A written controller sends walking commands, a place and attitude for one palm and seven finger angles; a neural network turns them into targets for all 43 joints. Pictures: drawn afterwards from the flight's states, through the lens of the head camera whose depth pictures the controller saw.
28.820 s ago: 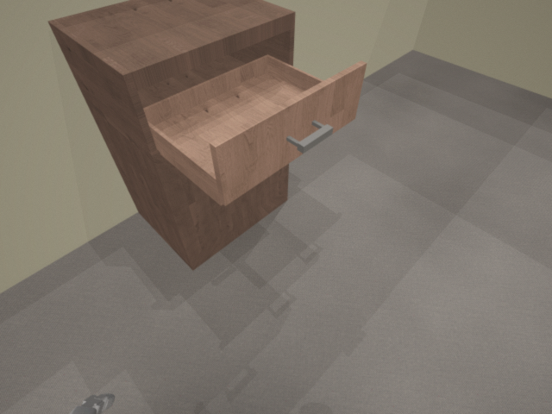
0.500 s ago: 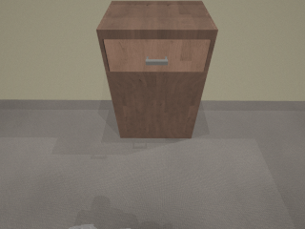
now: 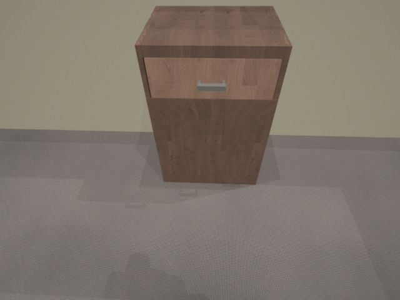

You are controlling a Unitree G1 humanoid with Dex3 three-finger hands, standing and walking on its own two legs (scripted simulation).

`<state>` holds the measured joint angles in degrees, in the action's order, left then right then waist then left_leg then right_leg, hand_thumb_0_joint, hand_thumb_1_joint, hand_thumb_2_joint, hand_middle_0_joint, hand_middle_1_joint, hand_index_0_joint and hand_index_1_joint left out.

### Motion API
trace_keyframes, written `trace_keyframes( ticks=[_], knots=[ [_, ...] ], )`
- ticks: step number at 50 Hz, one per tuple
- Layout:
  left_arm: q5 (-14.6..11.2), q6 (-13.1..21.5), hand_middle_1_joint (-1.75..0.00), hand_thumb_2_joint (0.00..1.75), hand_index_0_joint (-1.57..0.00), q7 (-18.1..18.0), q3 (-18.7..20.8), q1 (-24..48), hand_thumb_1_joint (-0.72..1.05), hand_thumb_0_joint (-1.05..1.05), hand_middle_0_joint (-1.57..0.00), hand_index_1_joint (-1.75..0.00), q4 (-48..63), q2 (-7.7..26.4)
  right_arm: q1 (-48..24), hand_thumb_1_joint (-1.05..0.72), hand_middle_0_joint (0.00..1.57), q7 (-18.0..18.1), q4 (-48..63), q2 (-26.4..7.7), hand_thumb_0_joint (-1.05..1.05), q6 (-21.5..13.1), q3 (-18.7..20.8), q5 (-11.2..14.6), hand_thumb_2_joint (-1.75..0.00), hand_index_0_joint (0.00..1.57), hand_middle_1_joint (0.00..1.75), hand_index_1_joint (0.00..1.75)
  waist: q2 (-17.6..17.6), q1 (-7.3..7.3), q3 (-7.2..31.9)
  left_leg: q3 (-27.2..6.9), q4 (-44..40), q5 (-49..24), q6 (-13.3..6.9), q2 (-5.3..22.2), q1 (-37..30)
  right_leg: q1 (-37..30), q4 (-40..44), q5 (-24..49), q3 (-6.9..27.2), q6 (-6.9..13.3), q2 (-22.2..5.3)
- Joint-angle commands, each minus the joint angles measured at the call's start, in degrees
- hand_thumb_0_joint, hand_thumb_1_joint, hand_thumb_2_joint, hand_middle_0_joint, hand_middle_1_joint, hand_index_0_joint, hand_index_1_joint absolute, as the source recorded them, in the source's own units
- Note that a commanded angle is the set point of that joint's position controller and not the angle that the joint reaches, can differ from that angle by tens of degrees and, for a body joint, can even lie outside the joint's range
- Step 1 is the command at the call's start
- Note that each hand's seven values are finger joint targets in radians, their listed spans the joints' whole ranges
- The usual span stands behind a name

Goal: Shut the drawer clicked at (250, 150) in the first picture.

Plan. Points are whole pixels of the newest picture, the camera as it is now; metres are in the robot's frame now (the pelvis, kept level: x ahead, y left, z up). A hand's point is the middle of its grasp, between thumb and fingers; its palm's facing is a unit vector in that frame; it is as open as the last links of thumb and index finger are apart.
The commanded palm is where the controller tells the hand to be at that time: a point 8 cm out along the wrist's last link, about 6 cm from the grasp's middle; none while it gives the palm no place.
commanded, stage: let the arm hang, fingers relaxed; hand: left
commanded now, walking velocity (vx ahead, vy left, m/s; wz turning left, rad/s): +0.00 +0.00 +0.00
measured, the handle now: (211, 84) +0.89 +0.01 -0.05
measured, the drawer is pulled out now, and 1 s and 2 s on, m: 0.00 0.00 0.00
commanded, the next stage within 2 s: look to check the result in 0.34 s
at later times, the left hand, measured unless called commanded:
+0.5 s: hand out of the picture -0.01 +0.15 -0.17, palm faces +0.04 -0.99 -0.16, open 7.4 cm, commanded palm none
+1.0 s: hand out of the picture +0.01 +0.16 -0.17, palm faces +0.04 -0.98 -0.19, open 7.4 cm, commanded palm none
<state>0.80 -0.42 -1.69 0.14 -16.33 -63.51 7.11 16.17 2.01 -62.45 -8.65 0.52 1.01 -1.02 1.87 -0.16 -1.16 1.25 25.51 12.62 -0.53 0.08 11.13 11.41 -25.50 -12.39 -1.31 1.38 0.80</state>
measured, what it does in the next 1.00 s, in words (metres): stands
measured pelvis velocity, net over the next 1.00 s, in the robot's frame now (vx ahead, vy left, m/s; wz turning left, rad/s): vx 0.01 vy -0.01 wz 0.00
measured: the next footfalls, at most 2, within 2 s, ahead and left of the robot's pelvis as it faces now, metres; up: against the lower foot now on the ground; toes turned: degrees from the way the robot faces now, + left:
none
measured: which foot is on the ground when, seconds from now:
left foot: down 0.00-1.00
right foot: down 0.00-1.00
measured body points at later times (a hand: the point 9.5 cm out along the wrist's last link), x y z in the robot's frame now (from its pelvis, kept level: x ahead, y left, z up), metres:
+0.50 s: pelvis +0.00 +0.00 +0.00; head +0.01 -0.01 +0.45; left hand -0.01 +0.20 -0.16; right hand -0.06 -0.20 -0.17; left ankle +0.01 +0.11 -0.74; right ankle +0.02 -0.10 -0.74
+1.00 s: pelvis +0.01 -0.01 +0.00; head +0.03 -0.02 +0.45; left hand +0.01 +0.21 -0.16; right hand -0.01 -0.22 -0.17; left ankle +0.01 +0.11 -0.74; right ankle +0.02 -0.10 -0.74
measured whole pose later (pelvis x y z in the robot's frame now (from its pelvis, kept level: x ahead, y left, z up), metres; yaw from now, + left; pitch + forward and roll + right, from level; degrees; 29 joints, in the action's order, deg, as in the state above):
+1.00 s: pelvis +0.01 -0.01 +0.00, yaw +0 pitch -1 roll +0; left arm 0.5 0.8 -1.7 1.3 -15.5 -65.7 6.9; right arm 16.7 2.3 -65.3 -6.8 -0.7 1.1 -0.9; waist 1.3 -0.5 -2.6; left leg 1.2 24.0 12.7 0.3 0.8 10.2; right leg 10.9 -24.6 -12.7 -1.3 2.2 1.5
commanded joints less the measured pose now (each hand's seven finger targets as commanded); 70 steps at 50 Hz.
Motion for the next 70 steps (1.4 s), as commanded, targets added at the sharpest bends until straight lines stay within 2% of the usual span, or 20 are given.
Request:
trace_keyframes(
  ticks=[1, 3, 5, 8, 9, 17, 26, 36, 40, 48, 54, 63, 68, 70],
  knots=[
    [-0.4, 1.0, -0.3, 0.9, -0.2, -0.3, 1.5, -2.3, 0.9, 0.0, -0.2, -0.3, 0.7, 6.0, 6.3, -0.9, 0.2, 0.2, -0.6, -2.4, 0.0, -0.4, 0.5, -0.1, -0.9, 0.2, 0.3, 0.3, -2.8, -0.6, -5.2, -3.5, -5.6, 1.1, -1.8, 4.4, 1.4, 4.5, 8.7, -5.3, 6.3, 1.4, -5.8],
    [-0.5, 1.0, -0.3, 0.9, -0.2, -0.3, 1.5, -2.3, 0.9, 0.0, -0.2, -0.3, 0.2, 5.9, 6.2, -0.9, 0.2, 0.2, -0.9, -2.2, 0.0, -0.5, 0.5, -0.1, -0.9, 0.2, 0.3, 0.3, -1.0, -0.51, -5.8, -3.6, -5.9, 0.9, -1.7, 4.4, 1.7, 4.4, 8.5, -4.5, 6.3, 1.5, -5.7],
    [-0.5, 1.1, -0.3, 0.9, -0.2, -0.3, 1.6, -2.6, 0.9, 0.0, -0.2, -0.3, 0.1, 5.8, 6.4, -0.9, 0.2, 0.3, -1.1, -2.0, 0.0, -0.6, 0.5, -0.1, -0.9, 0.2, 0.3, 0.3, -0.8, -0.39, -5.6, -3.7, -6.0, 1.0, -1.7, 4.6, 2.0, 3.9, 8.6, -4.2, 6.3, 1.5, -5.6],
    [-0.6, 1.2, -0.3, 0.9, -0.2, -0.3, 1.7, -2.6, 0.9, 0.0, -0.2, -0.3, -0.1, 5.5, 7.0, -0.9, 0.2, 0.4, -1.5, -1.9, 0.0, -0.7, 0.5, -0.1, -0.9, 0.2, 0.3, 0.3, -1.9, -0.4, -4.7, -3.5, -5.8, -0.2, -1.7, 4.6, 1.6, 2.9, 8.4, -2.9, 6.3, 1.6, -5.6],
    [-0.5, 1.2, -0.3, 0.9, -0.2, -0.4, 1.6, -2.7, 0.9, 0.0, -0.2, -0.3, -0.2, 5.5, 7.1, -0.9, 0.2, 0.4, -1.6, -2.0, 0.0, -0.8, 0.6, 0.1, -0.9, 0.2, 0.3, 0.3, -0.9, -0.3, -4.8, -3.6, -5.7, -1.0, -1.6, 4.6, 1.4, 3.1, 8.1, -2.3, 6.2, 1.6, -5.5],
    [-0.6, 1.1, -0.3, 0.9, -0.2, -0.5, 1.9, -3.1, 0.9, 0.0, -0.2, -0.3, -0.7, 4.8, 8.8, -0.9, 0.2, 0.6, -2.5, -1.1, 0.0, -0.8, 0.6, -0.1, -0.9, 0.2, 0.3, 0.3, -2.2, -0.26, -4.5, -3.8, -6.2, 1.4, -1.8, 4.7, 2.3, 2.6, 7.9, -4.1, 5.7, 1.7, -5.2],
    [-0.6, 1.3, -0.3, 0.9, -0.2, -0.6, 1.9, -3.6, 0.9, 0.0, -0.2, -0.3, -1.2, 4.2, 9.4, -0.9, 0.2, 0.8, -3.0, -0.4, 0.0, -1.0, 0.7, 0.1, -0.9, 0.2, 0.3, 0.3, -1.3, -0.39, -4.3, -3.8, -6.1, 0.3, -1.8, 4.9, 1.8, 2.6, 7.2, -2.4, 5.5, 1.8, -5.2],
    [-0.5, 1.5, -0.3, 0.9, -0.2, -0.7, 1.9, -3.7, 0.9, 0.0, -0.2, -0.3, -1.4, 3.9, 8.4, -0.9, 0.2, 0.9, -2.8, -1.1, 0.0, -1.2, 0.9, 0.1, -0.9, 0.2, 0.3, 0.3, -0.6, -0.51, -4.0, -3.9, -5.8, -1.5, -1.8, 5.3, 0.6, 2.7, 7.0, -0.2, 5.6, 1.8, -5.0],
    [-0.4, 1.5, -0.3, 0.9, -0.2, -0.7, 2.0, -3.4, 0.9, 0.0, -0.2, -0.3, -1.4, 4.3, 7.5, -0.9, 0.2, 0.9, -2.5, -1.4, 0.0, -1.2, 1.0, 0.1, -0.9, 0.2, 0.3, 0.3, -0.2, -0.45, -4.5, -4.1, -6.1, -1.4, -1.9, 5.5, 0.5, 3.0, 6.9, -0.3, 5.4, 1.8, -5.1],
    [-0.4, 1.8, -0.3, 0.9, -0.2, -0.5, 2.2, -2.4, 0.9, 0.0, -0.2, -0.3, -1.0, 5.5, 6.4, -0.9, 0.2, 0.8, -2.4, -2.7, 0.0, -1.3, 1.0, 0.1, -0.9, 0.2, 0.3, 0.3, -2.2, -0.51, -3.6, -3.7, -5.7, -3.5, -1.7, 5.3, -0.5, 1.7, 7.3, 1.4, 5.6, 1.7, -5.4],
    [-0.4, 1.9, -0.3, 0.9, -0.2, -0.5, 2.3, -1.9, 0.9, 0.0, -0.2, -0.3, -0.8, 6.1, 5.2, -0.9, 0.2, 0.9, -2.3, -3.6, 0.0, -1.6, 1.1, 0.2, -0.9, 0.2, 0.3, 0.3, -1.1, -0.31, -2.4, -3.8, -5.4, -7.2, -1.6, 5.7, -1.8, 0.6, 6.3, 5.5, 5.3, 1.8, -5.4],
    [-0.5, 1.8, -0.3, 0.9, -0.2, -0.4, 2.3, -0.6, 0.9, 0.0, -0.2, -0.3, -0.8, 7.2, 4.3, -0.9, 0.2, 0.9, -2.6, -4.4, 0.0, -1.4, 0.9, 0.1, -0.9, 0.2, 0.3, 0.3, -1.4, -0.32, -3.0, -3.7, -5.8, -5.7, -1.4, 5.5, -1.6, 0.0, 7.6, 4.1, 5.5, 1.8, -5.8],
    [-0.5, 1.9, -0.3, 0.9, -0.2, -0.3, 2.5, 0.1, 0.9, 0.0, -0.2, -0.3, -0.5, 7.9, 4.3, -0.9, 0.2, 0.9, -2.7, -4.9, 0.0, -1.5, 0.8, 0.0, -0.9, 0.2, 0.3, 0.3, -0.9, -0.38, -2.2, -3.6, -5.9, -6.6, -1.2, 5.6, -1.7, -1.0, 7.6, 5.5, 5.5, 1.9, -5.8],
    [-0.5, 1.9, -0.3, 0.9, -0.2, -0.4, 2.5, 0.0, 0.9, 0.0, -0.2, -0.3, -0.5, 8.1, 3.8, -0.9, 0.2, 0.9, -2.5, -5.1, 0.0, -1.5, 0.9, 0.1, -0.9, 0.2, 0.3, 0.3, -1.7, -0.36, -1.7, -3.6, -5.6, -7.4, -1.2, 5.6, -2.5, -1.0, 7.4, 6.9, 5.4, 1.9, -5.9]
  ],
)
